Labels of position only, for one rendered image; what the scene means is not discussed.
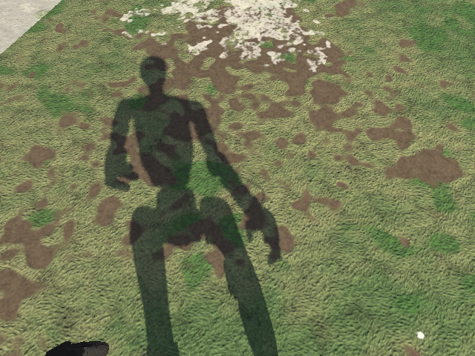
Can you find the left robot hand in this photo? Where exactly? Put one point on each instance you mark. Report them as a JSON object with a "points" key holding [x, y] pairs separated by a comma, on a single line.
{"points": [[91, 348]]}

